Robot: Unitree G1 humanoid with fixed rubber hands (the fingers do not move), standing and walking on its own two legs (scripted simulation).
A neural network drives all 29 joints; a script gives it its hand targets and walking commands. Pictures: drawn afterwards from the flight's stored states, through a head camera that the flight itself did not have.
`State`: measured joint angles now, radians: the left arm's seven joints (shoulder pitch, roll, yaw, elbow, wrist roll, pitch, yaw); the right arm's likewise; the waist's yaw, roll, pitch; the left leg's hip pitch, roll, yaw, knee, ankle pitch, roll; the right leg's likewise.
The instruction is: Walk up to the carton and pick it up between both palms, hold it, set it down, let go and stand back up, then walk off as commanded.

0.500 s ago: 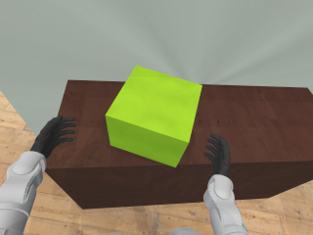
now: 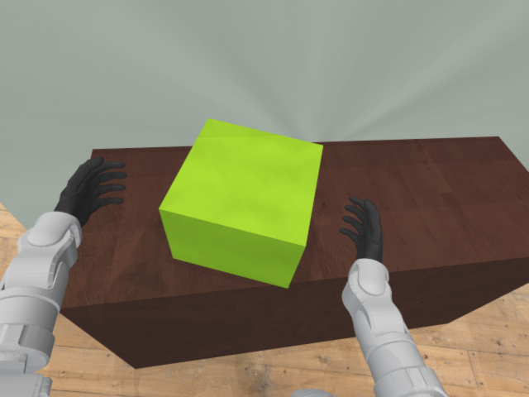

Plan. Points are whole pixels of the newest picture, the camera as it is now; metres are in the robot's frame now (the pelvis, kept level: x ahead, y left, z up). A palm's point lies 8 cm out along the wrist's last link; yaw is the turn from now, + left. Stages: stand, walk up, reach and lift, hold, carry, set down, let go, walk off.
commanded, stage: reach and lift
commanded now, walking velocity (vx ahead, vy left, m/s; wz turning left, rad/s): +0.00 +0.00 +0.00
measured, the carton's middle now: (247, 202) +0.46 -0.05 -0.04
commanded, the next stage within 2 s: none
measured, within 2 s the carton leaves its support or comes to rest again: neither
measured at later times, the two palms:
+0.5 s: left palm (102, 162) +0.47 +0.18 +0.08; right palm (369, 212) +0.34 -0.23 +0.06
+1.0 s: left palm (144, 189) +0.48 +0.14 -0.01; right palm (352, 234) +0.35 -0.23 -0.03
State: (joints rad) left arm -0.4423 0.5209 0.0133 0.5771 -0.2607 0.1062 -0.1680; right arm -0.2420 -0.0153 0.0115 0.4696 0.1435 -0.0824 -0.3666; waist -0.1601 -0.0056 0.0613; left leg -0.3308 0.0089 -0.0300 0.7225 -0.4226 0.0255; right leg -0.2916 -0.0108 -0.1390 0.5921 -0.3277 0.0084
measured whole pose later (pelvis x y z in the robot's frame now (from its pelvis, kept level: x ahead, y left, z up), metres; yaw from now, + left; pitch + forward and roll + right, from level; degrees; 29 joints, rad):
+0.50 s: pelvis +0.00 +0.00 +0.00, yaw -1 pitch +11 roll -3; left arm -0.81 0.51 0.00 1.01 -0.26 0.04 -0.14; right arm -0.60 -0.04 -0.04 0.81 0.15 -0.08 -0.34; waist -0.22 0.02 -0.08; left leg -0.52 0.01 -0.03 0.72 -0.39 0.03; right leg -0.49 -0.01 -0.14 0.59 -0.30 0.01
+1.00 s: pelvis +0.00 -0.01 -0.01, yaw -2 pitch +26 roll -4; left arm -0.94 0.39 -0.01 1.34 -0.26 -0.22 -0.13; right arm -0.70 -0.03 -0.04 1.14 0.15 -0.33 -0.31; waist -0.19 0.06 -0.17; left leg -0.84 0.02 -0.03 0.76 -0.37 0.03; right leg -0.79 0.00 -0.14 0.61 -0.26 0.00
